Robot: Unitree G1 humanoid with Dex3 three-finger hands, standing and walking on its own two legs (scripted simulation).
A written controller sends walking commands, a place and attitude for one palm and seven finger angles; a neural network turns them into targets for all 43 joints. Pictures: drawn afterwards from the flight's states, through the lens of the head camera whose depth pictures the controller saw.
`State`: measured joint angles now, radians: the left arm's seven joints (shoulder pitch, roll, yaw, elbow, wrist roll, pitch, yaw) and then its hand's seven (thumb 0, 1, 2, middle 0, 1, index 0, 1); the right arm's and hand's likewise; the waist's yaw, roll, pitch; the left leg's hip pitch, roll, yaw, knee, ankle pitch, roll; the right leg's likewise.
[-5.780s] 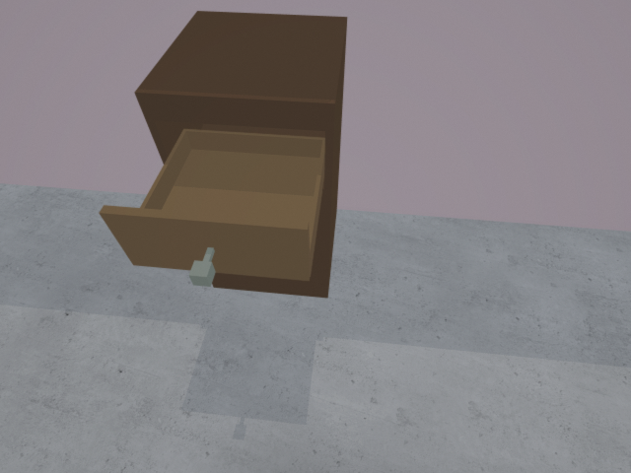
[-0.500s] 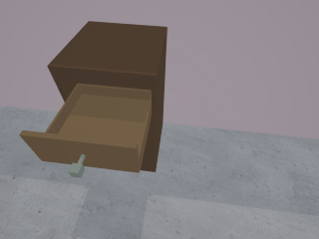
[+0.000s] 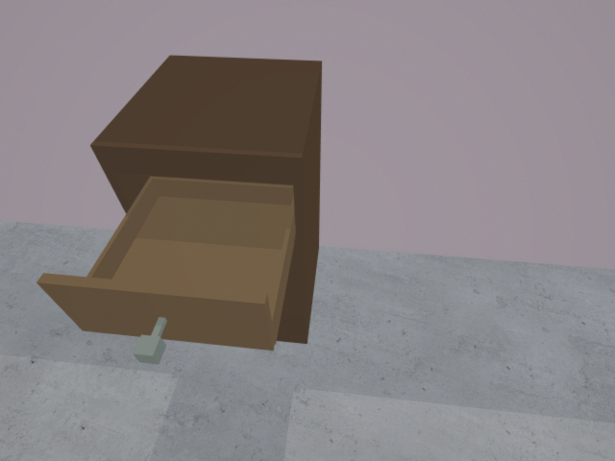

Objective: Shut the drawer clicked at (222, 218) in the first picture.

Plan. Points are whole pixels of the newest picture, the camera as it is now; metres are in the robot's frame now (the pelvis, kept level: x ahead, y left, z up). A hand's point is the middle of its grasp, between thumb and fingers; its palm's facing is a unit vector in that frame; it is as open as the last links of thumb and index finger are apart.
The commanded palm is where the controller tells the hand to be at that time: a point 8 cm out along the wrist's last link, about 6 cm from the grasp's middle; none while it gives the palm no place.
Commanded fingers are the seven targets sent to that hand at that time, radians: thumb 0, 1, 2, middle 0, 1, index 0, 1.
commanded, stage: shuffle to correct the standing spot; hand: left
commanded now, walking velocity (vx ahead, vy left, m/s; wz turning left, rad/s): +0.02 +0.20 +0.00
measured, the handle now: (154, 339) +0.32 +0.30 -0.12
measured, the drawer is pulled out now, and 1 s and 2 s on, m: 0.29 0.29 0.29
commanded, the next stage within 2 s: come to a stop and stand still in 0.64 s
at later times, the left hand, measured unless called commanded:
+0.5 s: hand out of the picture +0.03 +0.22 -0.16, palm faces +0.06 -0.95 -0.30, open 7.3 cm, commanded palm none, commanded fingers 0.00 0.90 0.90 -0.20 -0.30 -0.20 -0.30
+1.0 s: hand out of the picture -0.01 +0.34 -0.18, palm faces +0.05 -0.98 -0.21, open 7.4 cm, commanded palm none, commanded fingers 0.00 0.90 0.90 -0.20 -0.30 -0.20 -0.30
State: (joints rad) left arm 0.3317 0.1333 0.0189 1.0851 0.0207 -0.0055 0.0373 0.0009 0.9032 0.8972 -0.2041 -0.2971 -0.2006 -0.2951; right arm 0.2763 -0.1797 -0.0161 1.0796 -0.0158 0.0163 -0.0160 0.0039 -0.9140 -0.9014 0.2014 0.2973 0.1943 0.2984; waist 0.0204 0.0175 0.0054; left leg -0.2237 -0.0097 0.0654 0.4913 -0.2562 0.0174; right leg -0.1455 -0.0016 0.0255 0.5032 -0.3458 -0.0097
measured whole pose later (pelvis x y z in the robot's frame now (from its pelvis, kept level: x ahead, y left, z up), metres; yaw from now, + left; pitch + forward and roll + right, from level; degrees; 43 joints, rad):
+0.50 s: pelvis -0.01 +0.03 +0.00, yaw -1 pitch +0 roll +3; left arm 0.27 0.12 0.03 0.99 0.03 -0.01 0.06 0.00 0.91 0.90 -0.20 -0.30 -0.20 -0.30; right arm 0.25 -0.20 -0.05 0.99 -0.03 0.08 0.00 0.01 -0.92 -0.90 0.20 0.30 0.20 0.30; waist 0.02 0.04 0.03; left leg -0.45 -0.07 0.06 0.98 -0.44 0.00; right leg -0.24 -0.10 -0.13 0.62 -0.38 -0.03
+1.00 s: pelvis -0.01 +0.14 +0.00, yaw -1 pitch +0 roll +1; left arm 0.32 0.23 0.06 1.05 0.03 0.04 0.02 0.00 0.91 0.90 -0.20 -0.30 -0.20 -0.29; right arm 0.25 -0.13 -0.02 1.01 -0.03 0.00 -0.03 0.00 -0.94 -0.90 0.20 0.30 0.20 0.30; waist 0.02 -0.09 -0.01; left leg -0.26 0.01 0.09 0.48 -0.22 0.01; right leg -0.42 -0.05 0.01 1.03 -0.38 0.01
